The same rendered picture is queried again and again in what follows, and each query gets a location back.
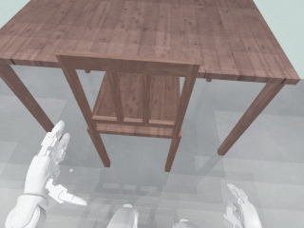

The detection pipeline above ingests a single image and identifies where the chair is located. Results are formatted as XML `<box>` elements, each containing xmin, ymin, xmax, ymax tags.
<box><xmin>55</xmin><ymin>49</ymin><xmax>200</xmax><ymax>172</ymax></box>

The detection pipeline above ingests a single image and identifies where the robot left forearm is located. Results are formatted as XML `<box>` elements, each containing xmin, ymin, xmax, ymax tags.
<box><xmin>5</xmin><ymin>193</ymin><xmax>49</xmax><ymax>228</ymax></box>

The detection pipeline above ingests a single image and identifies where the robot right hand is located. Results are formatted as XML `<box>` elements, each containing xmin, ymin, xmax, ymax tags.
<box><xmin>223</xmin><ymin>183</ymin><xmax>262</xmax><ymax>228</ymax></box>

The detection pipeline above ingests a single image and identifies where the robot left hand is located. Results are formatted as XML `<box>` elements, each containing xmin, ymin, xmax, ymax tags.
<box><xmin>24</xmin><ymin>120</ymin><xmax>88</xmax><ymax>207</ymax></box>

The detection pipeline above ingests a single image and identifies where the robot left shin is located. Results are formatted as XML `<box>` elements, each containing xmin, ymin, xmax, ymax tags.
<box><xmin>123</xmin><ymin>203</ymin><xmax>133</xmax><ymax>208</ymax></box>

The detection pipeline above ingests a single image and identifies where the left robot thigh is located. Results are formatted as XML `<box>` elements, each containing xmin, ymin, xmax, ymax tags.
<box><xmin>106</xmin><ymin>207</ymin><xmax>139</xmax><ymax>228</ymax></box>

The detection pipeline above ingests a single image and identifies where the table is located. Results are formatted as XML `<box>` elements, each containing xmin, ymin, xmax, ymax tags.
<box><xmin>0</xmin><ymin>0</ymin><xmax>301</xmax><ymax>156</ymax></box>

